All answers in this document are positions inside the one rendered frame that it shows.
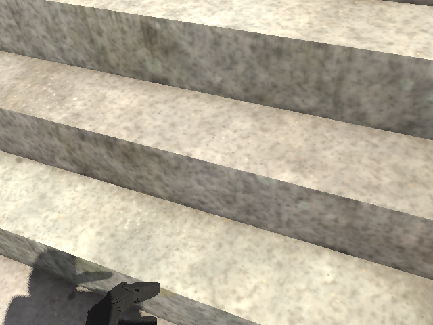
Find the left robot hand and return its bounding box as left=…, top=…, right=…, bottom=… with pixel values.
left=85, top=282, right=160, bottom=325

